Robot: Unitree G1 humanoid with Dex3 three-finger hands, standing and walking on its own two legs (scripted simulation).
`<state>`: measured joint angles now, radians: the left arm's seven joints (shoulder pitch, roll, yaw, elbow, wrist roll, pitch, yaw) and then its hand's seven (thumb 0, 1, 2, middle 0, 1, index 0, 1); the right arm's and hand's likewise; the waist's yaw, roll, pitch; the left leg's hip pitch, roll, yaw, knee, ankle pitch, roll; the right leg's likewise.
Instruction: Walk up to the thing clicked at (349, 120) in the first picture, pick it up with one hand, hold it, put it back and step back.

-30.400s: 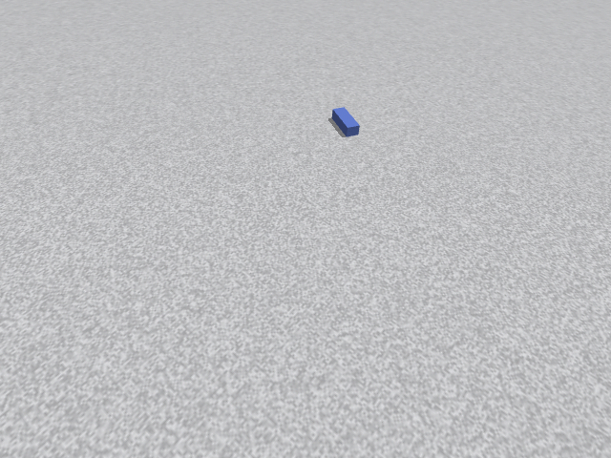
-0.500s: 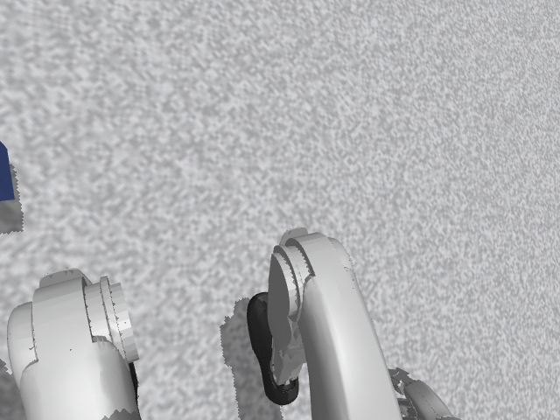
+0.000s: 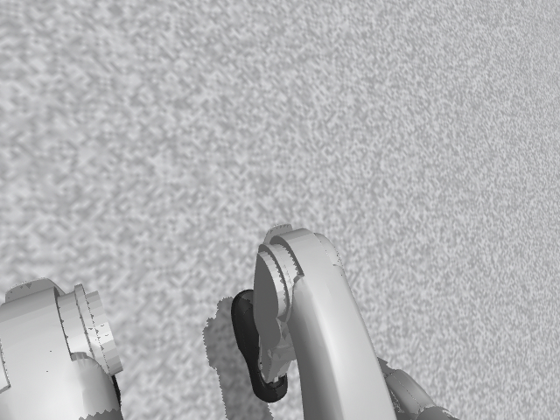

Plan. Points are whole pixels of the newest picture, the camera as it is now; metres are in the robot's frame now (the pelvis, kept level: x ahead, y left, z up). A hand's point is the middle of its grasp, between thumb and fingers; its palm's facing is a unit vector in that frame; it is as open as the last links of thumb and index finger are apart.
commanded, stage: rest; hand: left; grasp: from above
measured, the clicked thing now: out of the picture +0.42 +0.40 -0.27
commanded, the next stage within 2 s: open in 0.12 s
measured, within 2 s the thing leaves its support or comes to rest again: neither
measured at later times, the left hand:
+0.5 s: hand out of the picture +0.41 +0.39 -0.23, palm faces -0.43 -0.18 -0.88, open 11.4 cm
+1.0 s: hand out of the picture +0.42 +0.39 -0.23, palm faces -0.43 -0.19 -0.88, open 14.0 cm
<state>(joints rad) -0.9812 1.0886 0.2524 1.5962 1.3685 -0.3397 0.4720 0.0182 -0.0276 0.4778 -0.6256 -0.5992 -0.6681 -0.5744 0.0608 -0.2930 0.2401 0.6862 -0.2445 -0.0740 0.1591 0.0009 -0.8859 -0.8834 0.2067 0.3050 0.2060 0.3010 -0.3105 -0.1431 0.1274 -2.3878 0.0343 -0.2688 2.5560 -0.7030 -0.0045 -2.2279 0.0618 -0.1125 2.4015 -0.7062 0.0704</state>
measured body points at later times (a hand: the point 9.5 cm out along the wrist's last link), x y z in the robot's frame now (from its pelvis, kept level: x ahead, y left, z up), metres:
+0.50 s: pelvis -0.01 +0.00 +0.00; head +0.25 +0.15 +0.33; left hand +0.43 +0.40 -0.18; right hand +0.08 -0.26 -0.06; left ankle +0.06 +0.13 -0.27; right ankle +0.11 -0.14 -0.26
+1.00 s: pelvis -0.01 +0.00 +0.00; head +0.25 +0.15 +0.33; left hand +0.44 +0.40 -0.18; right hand +0.09 -0.25 -0.06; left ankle +0.06 +0.13 -0.27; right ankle +0.11 -0.14 -0.26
